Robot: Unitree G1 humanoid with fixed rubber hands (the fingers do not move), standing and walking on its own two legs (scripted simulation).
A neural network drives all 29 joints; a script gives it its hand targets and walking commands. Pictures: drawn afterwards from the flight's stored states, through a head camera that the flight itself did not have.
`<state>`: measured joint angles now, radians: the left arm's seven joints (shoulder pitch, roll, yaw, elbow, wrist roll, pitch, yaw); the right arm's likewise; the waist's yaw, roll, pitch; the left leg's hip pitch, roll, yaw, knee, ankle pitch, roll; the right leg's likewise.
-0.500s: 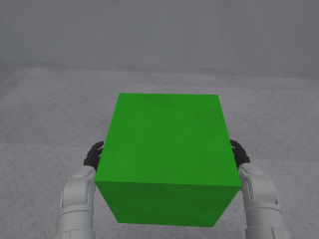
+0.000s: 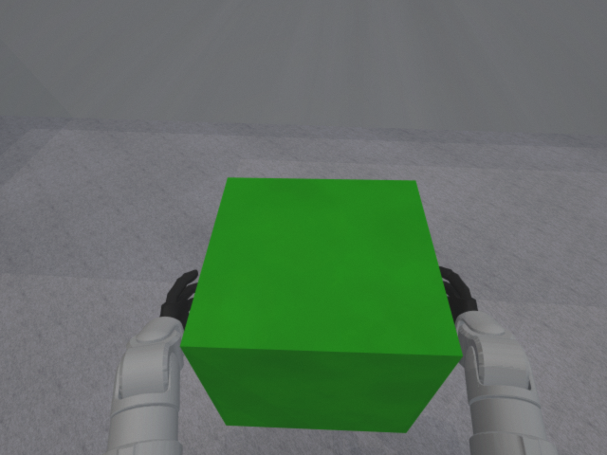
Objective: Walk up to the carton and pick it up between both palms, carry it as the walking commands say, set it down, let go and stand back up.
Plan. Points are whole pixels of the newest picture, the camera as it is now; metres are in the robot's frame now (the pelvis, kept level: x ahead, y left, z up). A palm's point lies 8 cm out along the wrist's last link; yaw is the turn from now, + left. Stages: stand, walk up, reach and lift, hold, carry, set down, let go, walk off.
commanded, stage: hold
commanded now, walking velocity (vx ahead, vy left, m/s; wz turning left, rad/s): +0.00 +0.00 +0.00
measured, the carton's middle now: (317, 306) +0.34 +0.00 -0.02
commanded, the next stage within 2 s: carry in 0.12 s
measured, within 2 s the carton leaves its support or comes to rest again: neither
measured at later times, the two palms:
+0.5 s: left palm (85, 356) +0.23 +0.30 +0.04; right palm (379, 305) +0.30 -0.08 +0.05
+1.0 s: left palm out of the picture +0.16 +0.42 +0.05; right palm (278, 315) +0.28 +0.05 +0.07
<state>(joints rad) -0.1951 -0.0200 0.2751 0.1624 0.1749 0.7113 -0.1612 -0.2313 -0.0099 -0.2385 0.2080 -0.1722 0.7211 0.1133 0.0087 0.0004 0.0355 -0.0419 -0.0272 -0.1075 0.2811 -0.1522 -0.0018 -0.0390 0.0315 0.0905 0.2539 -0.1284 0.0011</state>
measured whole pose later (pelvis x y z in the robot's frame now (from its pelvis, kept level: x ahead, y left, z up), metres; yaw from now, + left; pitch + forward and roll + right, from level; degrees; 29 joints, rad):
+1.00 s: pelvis -0.03 +0.17 -0.02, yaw +13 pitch +4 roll +0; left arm -0.10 0.01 0.22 -0.25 0.04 1.19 -0.04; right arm -0.20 -0.02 -0.20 -0.13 -0.04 1.19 0.01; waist 0.01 -0.02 -0.18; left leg -0.38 0.00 0.10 0.59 -0.28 0.04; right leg -0.36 -0.14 -0.10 0.61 -0.31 0.07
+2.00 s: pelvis -0.39 +0.14 -0.03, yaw +9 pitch +3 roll -3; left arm -0.09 0.00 0.21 -0.32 0.02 1.15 -0.07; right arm -0.07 0.03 -0.23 -0.34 -0.07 1.14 0.04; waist 0.02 0.03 -0.08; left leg -0.57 0.08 0.06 0.49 0.00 0.01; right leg -0.24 0.03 -0.06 0.56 -0.41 -0.02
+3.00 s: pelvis -0.86 +0.10 -0.02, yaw +9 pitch +1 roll +1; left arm 0.01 -0.08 0.22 -0.49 0.06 1.13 -0.07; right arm -0.08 -0.04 -0.20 -0.38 0.02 1.14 0.04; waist -0.04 0.03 -0.01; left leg -0.60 -0.03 0.00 1.21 -0.37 -0.06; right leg -0.34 -0.08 -0.03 0.54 -0.21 0.03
